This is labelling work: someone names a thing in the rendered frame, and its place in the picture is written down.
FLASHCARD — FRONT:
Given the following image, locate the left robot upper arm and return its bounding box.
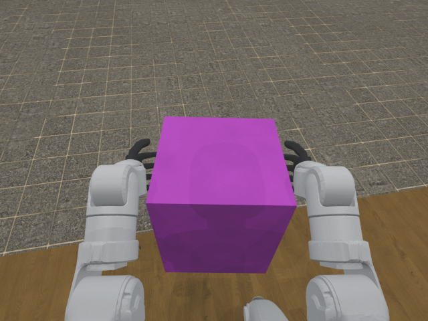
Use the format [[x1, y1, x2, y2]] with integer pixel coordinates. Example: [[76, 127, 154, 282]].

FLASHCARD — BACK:
[[66, 275, 145, 321]]

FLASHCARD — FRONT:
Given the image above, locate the robot left forearm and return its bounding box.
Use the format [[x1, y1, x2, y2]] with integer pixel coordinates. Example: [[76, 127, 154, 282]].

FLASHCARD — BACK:
[[64, 159, 147, 321]]

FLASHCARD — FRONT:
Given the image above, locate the right robot hand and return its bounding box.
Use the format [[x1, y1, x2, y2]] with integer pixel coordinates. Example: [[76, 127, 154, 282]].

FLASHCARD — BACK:
[[284, 141, 312, 192]]

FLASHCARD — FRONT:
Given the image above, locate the right robot upper arm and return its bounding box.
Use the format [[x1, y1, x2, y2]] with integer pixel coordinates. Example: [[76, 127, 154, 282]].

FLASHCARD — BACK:
[[306, 274, 389, 321]]

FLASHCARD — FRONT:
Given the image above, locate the robot right thigh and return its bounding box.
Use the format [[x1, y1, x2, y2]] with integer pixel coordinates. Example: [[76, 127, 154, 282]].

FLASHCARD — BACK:
[[243, 300, 289, 321]]

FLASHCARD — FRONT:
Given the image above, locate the carton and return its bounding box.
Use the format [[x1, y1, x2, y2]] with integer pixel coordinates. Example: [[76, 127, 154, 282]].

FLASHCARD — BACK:
[[146, 116, 297, 274]]

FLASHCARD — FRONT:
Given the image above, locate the left robot hand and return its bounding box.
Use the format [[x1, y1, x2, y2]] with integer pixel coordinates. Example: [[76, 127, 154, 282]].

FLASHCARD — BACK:
[[125, 138, 157, 191]]

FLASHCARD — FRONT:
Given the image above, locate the robot right forearm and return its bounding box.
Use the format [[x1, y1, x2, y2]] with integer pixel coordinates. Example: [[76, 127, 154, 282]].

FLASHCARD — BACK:
[[293, 161, 390, 321]]

